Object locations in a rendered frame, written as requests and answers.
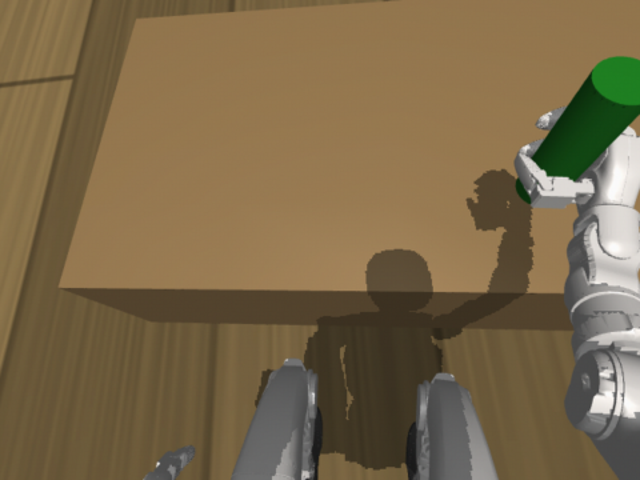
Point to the left robot foot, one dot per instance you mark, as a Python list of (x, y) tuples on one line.
[(317, 445)]

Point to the left robot hand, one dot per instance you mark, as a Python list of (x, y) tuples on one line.
[(170, 464)]

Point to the right robot arm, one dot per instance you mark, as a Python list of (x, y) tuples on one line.
[(602, 295)]

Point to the right robot hand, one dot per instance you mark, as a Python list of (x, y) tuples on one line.
[(613, 178)]

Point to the can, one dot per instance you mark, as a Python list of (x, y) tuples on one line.
[(604, 106)]

